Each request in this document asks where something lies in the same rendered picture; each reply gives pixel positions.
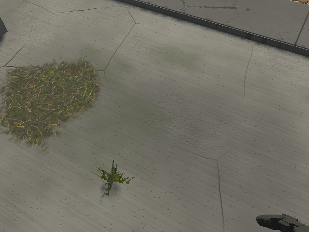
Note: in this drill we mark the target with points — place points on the right robot hand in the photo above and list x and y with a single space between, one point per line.
284 223

